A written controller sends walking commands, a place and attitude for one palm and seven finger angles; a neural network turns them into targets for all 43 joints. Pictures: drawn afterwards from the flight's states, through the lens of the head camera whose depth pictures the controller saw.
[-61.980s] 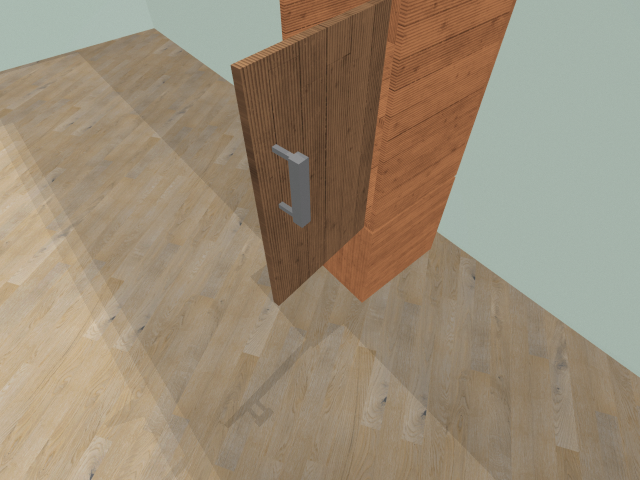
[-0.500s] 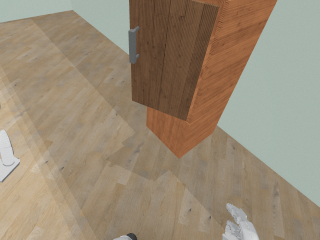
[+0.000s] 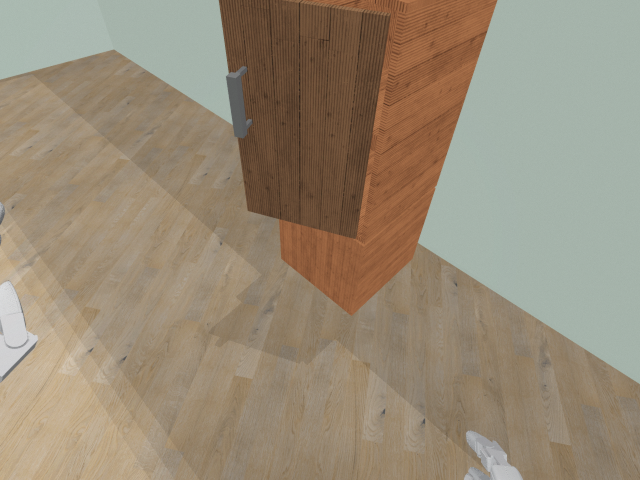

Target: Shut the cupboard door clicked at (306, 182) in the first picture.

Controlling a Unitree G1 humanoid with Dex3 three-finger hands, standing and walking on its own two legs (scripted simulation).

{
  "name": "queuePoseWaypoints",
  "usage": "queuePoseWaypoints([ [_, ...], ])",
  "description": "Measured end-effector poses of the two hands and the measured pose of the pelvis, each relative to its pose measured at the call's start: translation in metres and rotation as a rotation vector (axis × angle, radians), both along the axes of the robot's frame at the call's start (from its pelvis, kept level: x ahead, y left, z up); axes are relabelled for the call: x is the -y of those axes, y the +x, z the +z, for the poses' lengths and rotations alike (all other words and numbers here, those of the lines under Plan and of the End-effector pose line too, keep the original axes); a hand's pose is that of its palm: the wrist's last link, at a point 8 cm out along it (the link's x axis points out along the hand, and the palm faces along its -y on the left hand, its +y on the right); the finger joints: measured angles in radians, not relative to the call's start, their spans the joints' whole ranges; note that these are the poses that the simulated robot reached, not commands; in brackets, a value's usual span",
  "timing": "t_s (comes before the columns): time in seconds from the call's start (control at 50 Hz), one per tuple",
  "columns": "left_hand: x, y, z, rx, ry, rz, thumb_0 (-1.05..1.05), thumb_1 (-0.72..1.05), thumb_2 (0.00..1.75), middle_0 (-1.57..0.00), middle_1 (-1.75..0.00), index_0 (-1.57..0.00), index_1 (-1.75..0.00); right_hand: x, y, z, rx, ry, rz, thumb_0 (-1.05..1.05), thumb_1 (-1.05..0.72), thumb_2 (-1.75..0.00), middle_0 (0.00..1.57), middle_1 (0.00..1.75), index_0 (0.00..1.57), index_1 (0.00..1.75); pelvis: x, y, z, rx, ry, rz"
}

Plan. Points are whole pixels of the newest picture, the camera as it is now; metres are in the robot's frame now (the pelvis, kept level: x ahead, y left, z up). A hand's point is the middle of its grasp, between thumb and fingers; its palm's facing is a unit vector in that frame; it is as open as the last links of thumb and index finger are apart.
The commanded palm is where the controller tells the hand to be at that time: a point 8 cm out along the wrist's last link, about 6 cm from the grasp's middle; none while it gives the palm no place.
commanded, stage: stop stepping back and stand still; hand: left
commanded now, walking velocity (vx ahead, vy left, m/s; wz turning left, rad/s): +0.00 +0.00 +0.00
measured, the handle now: (241, 102) +0.88 +0.19 +0.03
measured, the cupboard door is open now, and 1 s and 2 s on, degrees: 26 26 26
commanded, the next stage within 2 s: let the arm hang, fingers relaxed in 0.48 s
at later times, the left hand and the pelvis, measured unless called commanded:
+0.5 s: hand (60, 309) +0.24 +0.25 +0.16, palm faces +0.39 -0.80 -0.46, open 7.4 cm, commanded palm +0.18 +0.29 +0.18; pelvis +0.04 -0.01 +0.00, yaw -1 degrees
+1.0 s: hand out of the picture +0.01 +0.20 -0.18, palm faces +0.05 -0.98 -0.18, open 7.0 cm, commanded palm none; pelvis +0.01 +0.02 +0.00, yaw +1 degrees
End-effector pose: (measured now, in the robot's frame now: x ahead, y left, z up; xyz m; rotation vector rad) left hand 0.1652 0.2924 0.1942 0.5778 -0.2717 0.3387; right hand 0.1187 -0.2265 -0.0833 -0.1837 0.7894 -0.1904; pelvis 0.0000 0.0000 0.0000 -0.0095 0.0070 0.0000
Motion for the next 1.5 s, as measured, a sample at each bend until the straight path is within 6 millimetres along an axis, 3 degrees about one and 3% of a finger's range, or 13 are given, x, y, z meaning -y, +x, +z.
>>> queuePoseWaypoints([
  [0.22, -0.006, 0.009, -0.029, -0.053, -0.122, 0.128, 0.01, 0.89, 0.90, -0.21, -0.30, -0.21, -0.30, 0.010, 0.039, -0.008, -0.029, -0.007, 0.036, 0.01, -0.90, -0.90, 0.20, 0.30, 0.21, 0.30, 0.005, 0.024, -0.003, 0.015, 0.002, -0.003],
  [0.38, 0.006, 0.032, -0.015, -0.007, -0.088, 0.047, 0.01, 0.89, 0.90, -0.21, -0.30, -0.21, -0.30, 0.015, 0.070, 0.012, 0.062, -0.023, 0.029, 0.01, -0.90, -0.90, 0.20, 0.30, 0.20, 0.30, 0.008, 0.033, -0.001, -0.002, 0.004, -0.009],
  [0.58, -0.001, 0.035, -0.018, -0.071, -0.058, 0.047, 0.01, 0.89, 0.90, -0.21, -0.30, -0.21, -0.30, 0.014, 0.069, 0.010, 0.038, -0.014, 0.006, 0.01, -0.90, -0.90, 0.20, 0.30, 0.20, 0.30, 0.005, 0.037, -0.001, -0.014, 0.001, -0.018],
  [0.6, -0.003, 0.036, -0.027, -0.097, -0.064, 0.043, 0.01, 0.89, 0.90, -0.21, -0.30, -0.21, -0.30, 0.014, 0.068, 0.007, 0.036, -0.002, 0.020, 0.01, -0.90, -0.90, 0.20, 0.30, 0.20, 0.30, 0.003, 0.035, -0.001, -0.015, -0.001, -0.010],
  [0.64, -0.008, 0.044, -0.068, -0.259, -0.109, 0.048, 0.01, 0.89, 0.90, -0.20, -0.30, -0.21, -0.30, 0.015, 0.066, -0.005, 0.010, 0.006, 0.079, 0.01, -0.90, -0.90, 0.20, 0.30, 0.20, 0.30, -0.002, 0.031, -0.005, -0.016, -0.003, 0.001],
  [0.72, -0.003, 0.034, -0.190, -0.733, -0.296, 0.106, 0.00, 0.90, 0.90, -0.20, -0.30, -0.20, -0.30, 0.018, 0.050, -0.028, -0.086, -0.001, 0.099, 0.01, -0.90, -0.90, 0.20, 0.30, 0.20, 0.30, -0.010, 0.022, -0.010, -0.006, -0.001, 0.016],
  [0.8, 0.035, -0.023, -0.292, -1.149, -0.466, 0.122, 0.01, 0.90, 0.90, -0.19, -0.29, -0.20, -0.30, 0.015, 0.014, -0.036, -0.208, -0.015, 0.063, 0.01, -0.90, -0.90, 0.20, 0.30, 0.20, 0.30, -0.012, 0.017, -0.011, 0.015, 0.005, 0.017],
  [0.86, 0.065, -0.077, -0.334, -1.361, -0.591, 0.143, 0.00, 0.92, 0.90, -0.20, -0.29, -0.20, -0.30, 0.009, -0.023, -0.039, -0.335, -0.025, 0.039, 0.01, -0.90, -0.90, 0.20, 0.30, 0.20, 0.30, -0.012, 0.015, -0.008, 0.025, 0.001, 0.019],
  [0.88, 0.061, -0.089, -0.339, -1.371, -0.624, 0.194, -0.01, 0.96, 0.90, -0.20, -0.30, -0.21, -0.30, 0.007, -0.035, -0.039, -0.383, -0.027, 0.034, 0.01, -0.91, -0.90, 0.20, 0.30, 0.20, 0.29, -0.012, 0.014, -0.007, 0.025, -0.003, 0.023],
  [1.02, 0.042, -0.173, -0.345, -1.589, -0.642, 0.322, -0.02, 0.98, 0.90, -0.20, -0.30, -0.21, -0.30, -0.013, -0.107, -0.045, -0.615, 0.006, -0.024, 0.01, -0.90, -0.90, 0.20, 0.30, 0.20, 0.29, -0.018, 0.012, 0.001, 0.025, -0.013, 0.020],
  [1.16, 0.034, -0.226, -0.332, -1.731, -0.622, 0.399, 0.00, 0.93, 0.90, -0.20, -0.29, -0.20, -0.30, -0.034, -0.136, -0.054, -0.667, 0.069, -0.068, 0.01, -0.90, -0.90, 0.20, 0.30, 0.20, 0.30, -0.028, 0.009, 0.004, 0.030, -0.006, 0.002],
  [1.3, 0.038, -0.232, -0.330, -1.731, -0.622, 0.396, 0.00, 0.91, 0.90, -0.19, -0.29, -0.20, -0.30, -0.046, -0.138, -0.060, -0.653, 0.104, -0.077, 0.01, -0.90, -0.90, 0.20, 0.30, 0.20, 0.30, -0.033, 0.007, 0.005, 0.031, 0.001, -0.008],
  [1.5, 0.051, -0.201, -0.336, -1.649, -0.633, 0.325, 0.00, 0.91, 0.90, -0.20, -0.29, -0.20, -0.30, -0.038, -0.125, -0.059, -0.599, 0.093, -0.084, 0.00, -0.90, -0.90, 0.20, 0.30, 0.20, 0.30, -0.031, 0.005, 0.005, 0.028, 0.007, -0.013],
])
